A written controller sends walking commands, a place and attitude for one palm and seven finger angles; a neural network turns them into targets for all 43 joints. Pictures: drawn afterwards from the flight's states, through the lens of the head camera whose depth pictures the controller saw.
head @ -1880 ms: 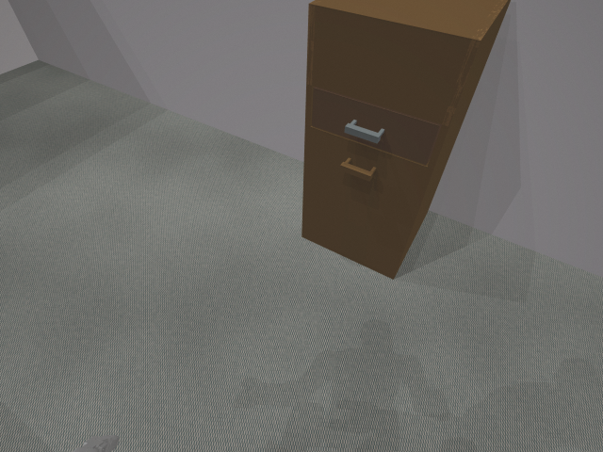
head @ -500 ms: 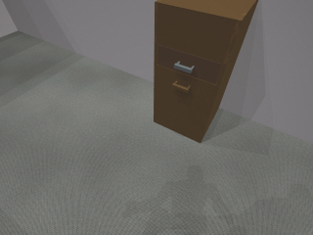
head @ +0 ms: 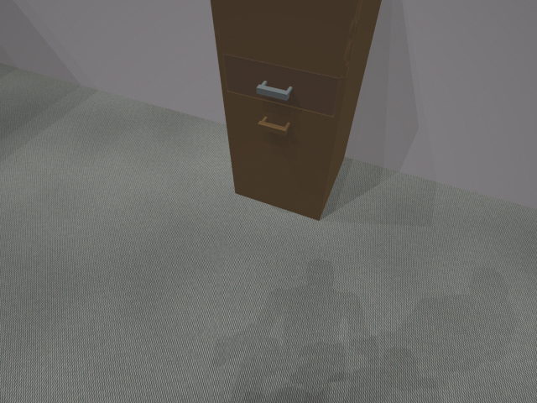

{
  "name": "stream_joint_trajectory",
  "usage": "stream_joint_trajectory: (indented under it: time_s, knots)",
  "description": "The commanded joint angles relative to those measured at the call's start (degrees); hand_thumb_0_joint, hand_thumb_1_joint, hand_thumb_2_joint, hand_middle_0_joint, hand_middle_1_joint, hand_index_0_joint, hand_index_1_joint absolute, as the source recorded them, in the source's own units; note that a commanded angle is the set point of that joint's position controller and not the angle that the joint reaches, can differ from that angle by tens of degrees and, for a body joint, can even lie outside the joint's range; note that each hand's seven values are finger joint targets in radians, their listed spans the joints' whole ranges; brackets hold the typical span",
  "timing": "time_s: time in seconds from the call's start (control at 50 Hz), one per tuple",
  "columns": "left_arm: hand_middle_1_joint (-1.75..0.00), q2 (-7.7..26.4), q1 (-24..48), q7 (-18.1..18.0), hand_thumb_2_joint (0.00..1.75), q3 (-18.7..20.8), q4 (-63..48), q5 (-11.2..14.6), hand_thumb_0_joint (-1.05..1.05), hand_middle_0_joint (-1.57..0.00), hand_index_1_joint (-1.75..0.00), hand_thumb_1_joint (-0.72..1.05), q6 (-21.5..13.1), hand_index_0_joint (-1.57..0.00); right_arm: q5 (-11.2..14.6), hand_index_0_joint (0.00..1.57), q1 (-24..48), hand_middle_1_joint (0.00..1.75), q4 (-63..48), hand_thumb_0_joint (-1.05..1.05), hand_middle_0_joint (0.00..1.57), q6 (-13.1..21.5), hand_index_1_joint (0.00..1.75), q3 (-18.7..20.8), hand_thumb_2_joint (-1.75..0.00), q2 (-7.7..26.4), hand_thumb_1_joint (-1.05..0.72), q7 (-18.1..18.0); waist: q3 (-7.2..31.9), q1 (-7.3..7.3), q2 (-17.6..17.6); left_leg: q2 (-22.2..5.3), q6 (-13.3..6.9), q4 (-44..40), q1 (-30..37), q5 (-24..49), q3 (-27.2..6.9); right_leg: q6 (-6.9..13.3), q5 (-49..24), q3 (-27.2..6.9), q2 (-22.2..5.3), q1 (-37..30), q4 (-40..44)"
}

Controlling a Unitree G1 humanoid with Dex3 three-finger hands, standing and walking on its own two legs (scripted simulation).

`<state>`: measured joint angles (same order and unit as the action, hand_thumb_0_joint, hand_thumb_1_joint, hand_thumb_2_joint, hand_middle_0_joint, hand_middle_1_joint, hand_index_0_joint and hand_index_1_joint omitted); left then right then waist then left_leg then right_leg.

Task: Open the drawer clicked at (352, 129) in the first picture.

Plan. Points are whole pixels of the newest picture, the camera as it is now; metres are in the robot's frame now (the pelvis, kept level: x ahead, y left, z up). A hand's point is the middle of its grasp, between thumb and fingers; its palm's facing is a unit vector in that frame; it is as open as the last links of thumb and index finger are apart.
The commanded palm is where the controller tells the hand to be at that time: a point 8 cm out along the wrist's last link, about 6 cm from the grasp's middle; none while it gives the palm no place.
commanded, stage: turn to face it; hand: left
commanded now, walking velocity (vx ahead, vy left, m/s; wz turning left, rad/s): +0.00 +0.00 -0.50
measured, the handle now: (275, 89) +1.02 +0.06 -0.11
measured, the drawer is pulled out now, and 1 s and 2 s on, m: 0.00 0.00 0.00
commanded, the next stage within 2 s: take the last steps up to it in 0.54 s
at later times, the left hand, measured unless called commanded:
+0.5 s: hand out of the picture +0.07 +0.22 -0.17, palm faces -0.11 -0.97 -0.22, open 7.4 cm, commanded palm none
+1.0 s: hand out of the picture +0.08 +0.19 -0.15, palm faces -0.21 -0.95 -0.22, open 7.2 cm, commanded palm none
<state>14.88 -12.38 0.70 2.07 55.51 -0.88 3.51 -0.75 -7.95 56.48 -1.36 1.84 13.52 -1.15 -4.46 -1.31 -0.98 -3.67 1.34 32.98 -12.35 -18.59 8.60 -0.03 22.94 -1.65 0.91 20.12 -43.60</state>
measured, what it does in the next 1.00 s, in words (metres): steps on the spot, turning right: left foot, then right foot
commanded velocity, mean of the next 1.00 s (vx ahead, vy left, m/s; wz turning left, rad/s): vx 0.11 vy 0.05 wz -0.17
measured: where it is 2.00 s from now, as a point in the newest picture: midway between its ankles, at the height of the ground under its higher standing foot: (266, 346)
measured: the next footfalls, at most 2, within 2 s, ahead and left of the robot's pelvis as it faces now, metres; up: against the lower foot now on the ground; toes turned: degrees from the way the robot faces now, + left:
left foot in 0.48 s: +0.02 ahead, +0.14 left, +0.00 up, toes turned -10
right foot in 0.84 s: -0.03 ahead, -0.10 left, +0.00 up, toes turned -21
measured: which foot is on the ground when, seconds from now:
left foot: down 0.00-0.04, up 0.06-0.46, down 0.48-0.84, up 0.86-1.00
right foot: down 0.00-0.48, up 0.50-0.82, down 0.84-1.00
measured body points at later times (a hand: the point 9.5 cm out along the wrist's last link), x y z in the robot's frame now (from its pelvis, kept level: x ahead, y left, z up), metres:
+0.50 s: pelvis -0.02 +0.03 +0.01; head +0.01 +0.04 +0.45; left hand +0.07 +0.27 -0.15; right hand +0.03 -0.24 -0.12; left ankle -0.02 +0.15 -0.73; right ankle +0.02 -0.10 -0.72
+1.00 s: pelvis +0.02 +0.02 +0.01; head +0.01 +0.01 +0.46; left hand +0.09 +0.24 -0.13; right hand -0.09 -0.20 -0.15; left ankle +0.06 +0.14 -0.66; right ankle -0.07 -0.08 -0.73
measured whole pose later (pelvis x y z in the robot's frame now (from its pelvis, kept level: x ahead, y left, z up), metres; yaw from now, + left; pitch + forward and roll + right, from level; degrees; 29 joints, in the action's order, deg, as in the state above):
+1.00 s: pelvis +0.02 +0.02 +0.01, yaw -16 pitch +0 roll +0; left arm 8.5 -19.5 -0.9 2.5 59.6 -1.5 -2.7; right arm -1.7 -22.4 62.8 -2.2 3.1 11.5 1.0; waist 1.2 0.6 1.5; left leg -4.4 1.1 57.0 -26.7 -19.3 4.5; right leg -0.5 18.2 4.5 -2.6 5.3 -23.9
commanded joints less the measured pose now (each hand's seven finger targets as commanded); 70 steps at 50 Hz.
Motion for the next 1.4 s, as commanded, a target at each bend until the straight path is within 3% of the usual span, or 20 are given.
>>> stream_joint_trajectory:
  time_s: [0.0, 0.02, 0.06, 0.14, 0.32, 0.42, 0.48, 0.54, 0.62, 0.76, 0.8, 0.82, 0.84, 0.96, 1.14, 1.18, 1.2, 1.22, 1.26, 1.38]
  knots:
    - [-0.30, 8.5, -9.8, -0.2, 0.90, 3.0, -3.5, -0.9, 0.00, -0.20, -0.30, 0.90, -2.1, -0.20, -0.2, 0.20, 3.6, 0.30, -6.2, 0.00, 0.20, 0.4, 0.30, 3.1, -0.90, 10.4, -0.90, -0.4, 4.6, -4.10, -3.5, -7.7, -1.7, 11.9, -9.2, 8.9, -1.5, 1.0, -16.2, -5.0, -6.4, -10.2, 16.8]
    - [-0.30, 14.2, -10.0, -1.2, 0.90, 4.0, -4.0, -1.3, 0.00, -0.20, -0.30, 0.90, -3.1, -0.20, 0.2, 0.20, 2.3, 0.30, -8.3, 0.00, 0.20, 0.3, 0.30, 2.3, -0.90, 5.3, -0.90, -0.1, 3.5, -2.70, -20.9, 1.9, 2.1, 27.3, -22.5, -14.6, -0.7, 7.1, -30.8, -29.8, -21.1, -12.1, 25.7]
    - [-0.30, 12.4, -6.5, -1.8, 0.90, 3.9, -5.3, -0.6, 0.00, -0.20, -0.30, 0.90, -2.6, -0.20, 0.4, 0.20, 3.6, 0.30, -7.8, 0.00, 0.20, -0.1, 0.30, 2.7, -0.90, 6.4, -0.90, -0.3, 3.6, -1.57, -10.9, 0.5, 0.9, 34.7, -20.8, -11.1, -11.2, 11.7, -16.0, -29.8, -19.1, -6.0, 28.5]
    - [-0.30, 8.1, -2.5, -2.0, 0.90, 3.2, -6.5, -0.4, 0.00, -0.20, -0.30, 0.90, -3.1, -0.20, -0.2, 0.20, -0.3, 0.30, -5.1, 0.00, 0.20, 0.2, 0.30, 2.4, -0.90, 5.2, -0.90, -0.1, 6.9, 0.63, -4.8, -0.2, 1.9, 30.8, -17.6, -3.0, -9.8, 10.4, -22.8, -19.3, -13.4, -8.5, 24.8]
    - [-0.30, 7.9, -5.7, -1.9, 0.90, 4.1, -4.8, -0.9, 0.00, -0.20, -0.30, 0.90, -2.6, -0.20, 0.4, 0.20, 0.1, 0.30, -5.6, 0.00, 0.20, 0.6, 0.30, 2.1, -0.90, 3.1, -0.90, -0.7, 8.4, -0.98, -7.1, 1.8, 1.3, 14.2, -12.7, -5.8, -8.7, 11.3, -24.9, -21.9, -11.9, -11.5, 24.5]
    - [-0.30, 7.5, -1.3, -1.8, 0.90, 4.0, -5.6, -0.4, 0.00, -0.20, -0.30, 0.90, -1.9, -0.20, 0.8, 0.20, -8.2, 0.30, -3.5, 0.00, 0.20, 1.7, 0.30, 1.7, -0.90, 2.9, -0.90, -1.3, 9.4, 2.75, -6.3, 2.9, -0.3, -7.3, 3.7, 3.3, -7.6, 6.7, -20.0, -20.2, -8.0, -2.7, 21.2]
    - [-0.30, 2.6, -0.5, -1.0, 0.90, 3.2, -8.0, -0.3, 0.00, -0.20, -0.30, 0.90, -1.7, -0.20, -0.4, 0.20, -7.4, 0.30, -5.8, 0.00, 0.20, 1.8, 0.30, 2.9, -0.90, 11.6, -0.90, -1.4, 3.4, 2.63, 15.8, -21.4, -10.9, -21.0, 3.0, 2.4, -31.2, -1.1, 7.1, -2.5, 3.8, 13.8, -5.1]
    - [-0.30, 3.4, -2.0, -0.4, 0.90, 4.1, -5.1, -1.1, 0.00, -0.20, -0.30, 0.90, -1.2, -0.20, -0.9, 0.20, -2.3, 0.30, -6.1, 0.00, 0.20, 2.3, 0.30, 1.4, -0.90, 6.9, -0.90, -1.6, 1.2, -0.48, 8.9, -13.1, -9.9, -18.2, -2.6, 13.2, -19.2, -2.1, 0.6, -2.6, 1.2, 11.7, -21.5]
    - [-0.30, 1.0, -0.9, -0.3, 0.90, 2.8, -4.6, -0.3, 0.00, -0.20, -0.30, 0.90, -1.0, -0.20, -0.7, 0.20, -6.1, 0.30, -4.4, 0.00, 0.20, 2.6, 0.30, 1.4, -0.90, 5.7, -0.90, -1.7, 2.7, 1.03, 9.9, -11.1, -10.4, -14.5, 3.6, 26.8, -13.0, -3.0, 0.1, 0.2, -0.8, 10.1, -15.4]
    - [-0.30, -1.6, -2.1, 0.2, 0.90, 0.9, -2.6, -0.7, 0.00, -0.20, -0.30, 0.90, -3.3, -0.20, -1.0, 0.20, -13.3, 0.30, 1.3, 0.00, 0.20, 2.2, 0.30, 1.7, -0.90, 6.6, -0.90, -0.3, 2.7, 1.52, 9.2, -9.7, -8.7, -13.6, 0.3, 0.9, -13.2, -0.2, -2.1, 7.9, -0.3, -7.7, 14.6]
    - [-0.30, 3.0, -9.2, -0.7, 0.90, 1.9, 0.6, -1.0, 0.00, -0.20, -0.30, 0.90, -4.8, -0.20, 0.0, 0.20, -13.6, 0.30, 1.5, 0.00, 0.20, 2.8, 0.30, 1.0, -0.90, 2.8, -0.90, 0.4, 4.0, -1.52, -1.6, -3.6, -4.1, 0.3, -14.7, -5.1, -6.2, 3.0, -2.2, -2.5, -9.6, -26.2, 24.8]
    - [-0.30, 8.8, -15.7, -1.3, 0.90, 3.3, 2.5, -1.0, 0.00, -0.20, -0.30, 0.90, -5.2, -0.20, -0.1, 0.20, -10.1, 0.30, -1.2, 0.00, 0.20, 3.2, 0.30, 0.3, -0.90, 0.2, -0.90, 0.7, 3.4, -4.61, -14.5, 1.9, -1.0, 13.8, -27.3, -14.8, -0.2, 9.3, 0.0, -22.3, -23.8, -31.1, 31.6]
    - [-0.30, 10.0, -18.6, -1.8, 0.90, 3.5, 3.1, -0.3, 0.00, -0.20, -0.30, 0.90, -5.4, -0.20, -1.0, 0.20, -5.8, 0.30, -2.9, 0.00, 0.20, 2.8, 0.30, 1.2, -0.90, 3.9, -0.90, 0.9, 2.4, -6.09, -10.6, -0.6, -1.1, 21.1, -29.0, -14.8, -6.3, 12.4, 6.8, -26.8, -27.5, -25.0, 34.3]
    - [-0.30, 2.6, -10.1, -2.2, 0.90, 1.9, 3.3, -0.8, 0.00, -0.20, -0.30, 0.90, -7.3, -0.20, -1.0, 0.20, -9.3, 0.30, -0.1, 0.00, 0.20, 1.5, 0.30, 1.7, -0.90, -0.1, -0.90, 2.9, -4.3, 0.67, -6.7, -3.5, 0.6, 23.9, -24.5, 3.9, -5.5, 7.3, -6.4, -5.0, -19.3, -11.6, 35.3]
    - [-0.30, 5.4, -11.3, -2.2, 0.90, 2.9, 6.4, -1.4, 0.00, -0.20, -0.30, 0.90, -7.3, -0.20, -0.1, 0.20, -6.3, 0.30, -2.8, 0.00, 0.20, 2.7, 0.30, 1.8, -0.90, -0.5, -0.90, 4.3, -4.0, 1.25, -8.5, -1.9, -1.2, 6.0, -11.0, 4.6, -1.3, 4.7, -10.5, 2.5, -18.8, -8.7, 29.5]
    - [-0.30, 4.5, -11.3, -2.0, 0.90, 2.8, 6.7, -1.1, 0.00, -0.20, -0.30, 0.90, -6.8, -0.20, -0.7, 0.20, -17.4, 0.30, 1.1, 0.00, 0.20, 3.5, 0.30, 2.4, -0.90, 2.4, -0.90, 3.3, 1.6, 6.19, -2.2, 1.2, -1.8, -1.1, 5.5, 5.5, 0.8, 2.7, -18.2, 7.5, -14.2, -5.8, 13.1]
    - [-0.30, 1.2, -14.2, -1.6, 0.90, 2.3, 6.4, -0.6, 0.00, -0.20, -0.30, 0.90, -6.4, -0.20, -1.6, 0.20, -25.4, 0.30, 3.0, 0.00, 0.20, 3.9, 0.30, 3.7, -0.90, 8.3, -0.90, 2.3, 8.0, 8.27, 11.1, -5.9, -4.2, -4.2, 17.0, 3.4, -8.3, 0.8, -11.1, 11.2, -8.7, 1.0, -3.9]
    - [-0.30, -1.9, -13.6, -1.2, 0.90, 1.8, 4.0, 0.1, 0.00, -0.20, -0.30, 0.90, -6.2, -0.20, -1.3, 0.20, -30.3, 0.30, 4.3, 0.00, 0.20, 4.0, 0.30, 4.7, -0.90, 13.3, -0.90, 1.3, 11.4, 9.10, 24.0, -18.9, -9.6, -14.2, 21.6, 1.5, -30.2, -0.7, 12.7, 11.3, -1.1, 12.5, -22.1]
    - [-0.30, -2.4, -7.0, -1.2, 0.90, 1.6, 1.7, 0.0, 0.00, -0.20, -0.30, 0.90, -6.6, -0.20, -0.6, 0.20, -22.5, 0.30, 3.6, 0.00, 0.20, 3.8, 0.30, 3.9, -0.90, 10.7, -0.90, 0.4, 8.9, 7.73, 17.4, -21.0, -12.5, -19.8, 13.7, -11.8, -32.5, 2.0, 7.6, 3.6, -5.3, 19.2, -35.2]
    - [-0.30, -4.9, -9.8, -0.1, 0.90, 1.6, 3.6, -0.8, 0.00, -0.20, -0.30, 0.90, -4.2, -0.20, -0.8, 0.20, -8.9, 0.30, 1.6, 0.00, 0.20, 5.2, 0.30, 1.8, -0.90, 2.1, -0.90, 0.1, 0.2, 0.00, 8.8, -12.8, -10.2, -23.6, -9.3, -3.7, -12.4, 0.6, -2.3, 5.6, -9.2, 6.4, -16.7]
